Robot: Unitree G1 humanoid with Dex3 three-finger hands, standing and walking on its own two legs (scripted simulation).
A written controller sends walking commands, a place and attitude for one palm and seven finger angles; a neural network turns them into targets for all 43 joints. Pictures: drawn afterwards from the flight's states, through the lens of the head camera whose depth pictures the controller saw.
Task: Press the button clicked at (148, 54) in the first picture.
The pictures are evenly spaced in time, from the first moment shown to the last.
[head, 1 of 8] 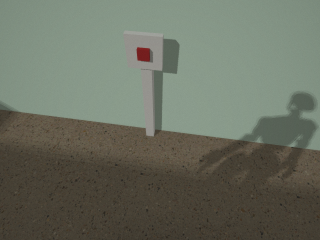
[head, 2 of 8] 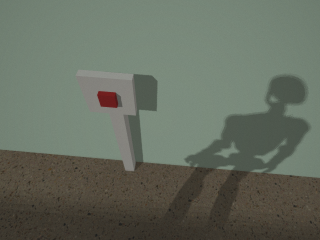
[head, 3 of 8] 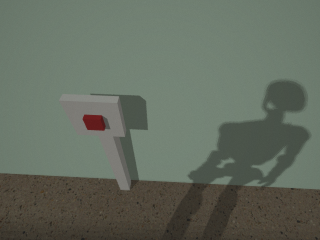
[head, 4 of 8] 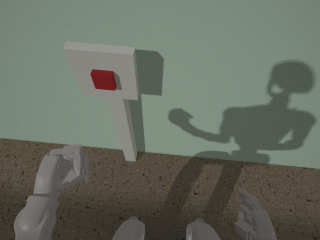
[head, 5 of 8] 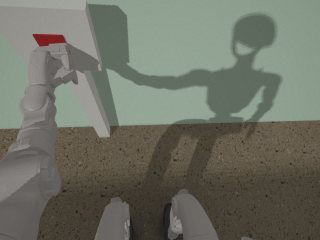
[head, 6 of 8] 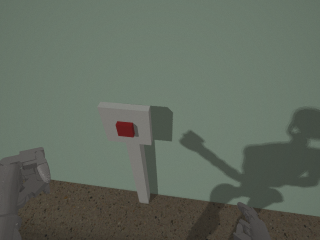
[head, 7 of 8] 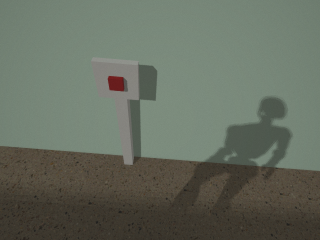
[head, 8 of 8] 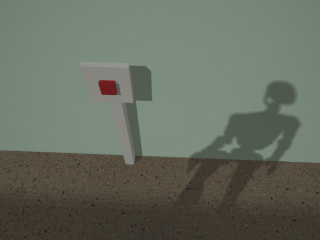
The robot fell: no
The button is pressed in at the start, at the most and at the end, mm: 0 15 0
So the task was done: yes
